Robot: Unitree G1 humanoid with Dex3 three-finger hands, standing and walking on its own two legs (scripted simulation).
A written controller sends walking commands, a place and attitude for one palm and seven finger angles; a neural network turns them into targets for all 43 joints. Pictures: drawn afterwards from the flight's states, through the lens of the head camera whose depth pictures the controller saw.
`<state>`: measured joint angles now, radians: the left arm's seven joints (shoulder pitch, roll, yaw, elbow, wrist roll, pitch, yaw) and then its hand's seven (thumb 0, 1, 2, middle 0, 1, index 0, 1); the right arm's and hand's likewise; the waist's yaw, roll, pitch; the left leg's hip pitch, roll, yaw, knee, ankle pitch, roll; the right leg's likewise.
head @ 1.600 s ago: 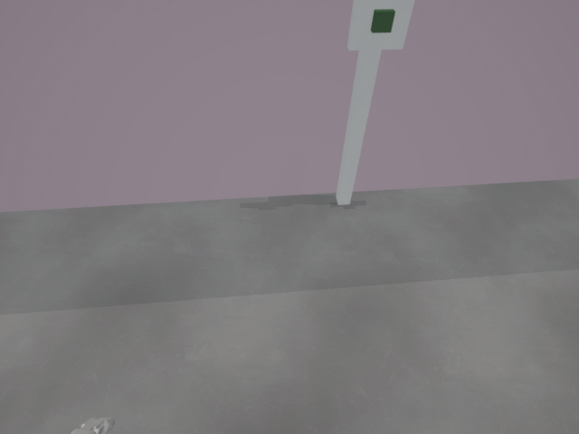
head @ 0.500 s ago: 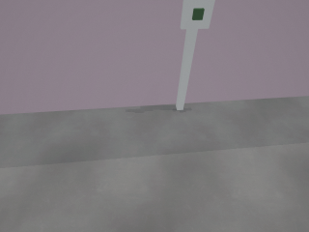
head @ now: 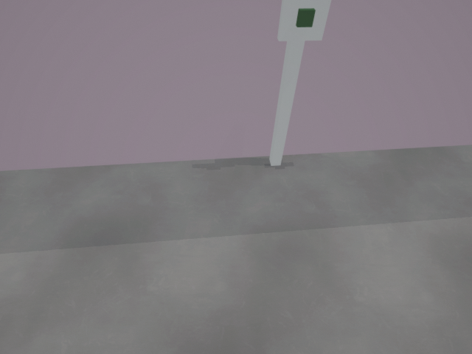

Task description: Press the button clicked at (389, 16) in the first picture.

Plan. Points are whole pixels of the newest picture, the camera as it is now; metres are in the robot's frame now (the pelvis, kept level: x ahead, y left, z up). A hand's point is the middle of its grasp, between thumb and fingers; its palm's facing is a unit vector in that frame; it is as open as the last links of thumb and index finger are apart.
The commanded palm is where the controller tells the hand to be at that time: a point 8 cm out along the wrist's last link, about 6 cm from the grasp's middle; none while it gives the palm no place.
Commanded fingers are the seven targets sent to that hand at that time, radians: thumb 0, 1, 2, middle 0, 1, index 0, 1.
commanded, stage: walk to a spot facing it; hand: left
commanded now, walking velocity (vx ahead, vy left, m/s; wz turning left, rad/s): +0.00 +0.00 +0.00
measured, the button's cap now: (305, 17) +1.24 -0.19 +0.08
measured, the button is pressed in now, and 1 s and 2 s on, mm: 0 0 0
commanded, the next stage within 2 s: none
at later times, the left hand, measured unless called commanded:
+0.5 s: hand out of the picture +0.06 +0.17 -0.18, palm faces -0.17 -0.95 -0.27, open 7.4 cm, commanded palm none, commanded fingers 0.00 0.90 0.90 -0.20 -0.30 -0.20 -0.30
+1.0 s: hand (146, 335) +0.19 +0.20 -0.18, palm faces -0.41 -0.89 -0.20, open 7.4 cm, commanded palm none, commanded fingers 0.00 0.90 0.90 -0.20 -0.30 -0.20 -0.30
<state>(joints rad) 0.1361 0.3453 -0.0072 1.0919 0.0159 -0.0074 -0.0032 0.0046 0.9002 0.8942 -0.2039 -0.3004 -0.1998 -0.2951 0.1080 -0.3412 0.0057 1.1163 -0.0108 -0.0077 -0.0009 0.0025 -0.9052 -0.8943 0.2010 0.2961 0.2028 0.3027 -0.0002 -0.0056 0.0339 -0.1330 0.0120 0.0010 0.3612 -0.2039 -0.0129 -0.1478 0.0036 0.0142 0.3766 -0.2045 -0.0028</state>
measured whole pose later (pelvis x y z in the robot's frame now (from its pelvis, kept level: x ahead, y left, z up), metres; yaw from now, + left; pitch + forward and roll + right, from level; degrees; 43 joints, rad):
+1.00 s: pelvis +0.06 +0.02 +0.00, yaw -29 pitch +0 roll -2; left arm 0.31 0.28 0.11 0.97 0.04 0.04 -0.04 0.01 0.90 0.89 -0.20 -0.30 -0.20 -0.29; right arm 0.26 -0.20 -0.02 0.91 -0.02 -0.05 -0.02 0.00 -0.91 -0.89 0.20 0.30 0.20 0.30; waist 0.02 -0.04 -0.03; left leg -0.16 0.05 0.10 0.45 -0.31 0.02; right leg -0.50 0.03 0.03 1.03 -0.35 0.00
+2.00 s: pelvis +0.37 -0.23 -0.01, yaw -57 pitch -2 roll -1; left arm 0.40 0.19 0.07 1.11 0.03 0.00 -0.02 0.01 0.91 0.89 -0.20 -0.30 -0.19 -0.29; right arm 0.15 -0.14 -0.02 0.94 -0.03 -0.08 -0.01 0.00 -0.91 -0.89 0.20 0.30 0.20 0.30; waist 0.04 -0.05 0.03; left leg -0.25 0.08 0.20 0.54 -0.26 0.03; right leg -0.40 -0.01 -0.02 1.13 -0.40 -0.03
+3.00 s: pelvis +0.50 -0.52 -0.01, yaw -59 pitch +1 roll -2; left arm 0.19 0.22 0.08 0.98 0.02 0.04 0.01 0.00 0.91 0.89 -0.20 -0.30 -0.20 -0.29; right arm 0.20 -0.18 -0.04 0.94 -0.03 0.01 0.00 0.00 -0.91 -0.89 0.20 0.30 0.20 0.30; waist -0.02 -0.03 0.07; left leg -0.37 0.02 0.11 0.58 -0.24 0.08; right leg -0.47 -0.08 -0.06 1.13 -0.46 0.06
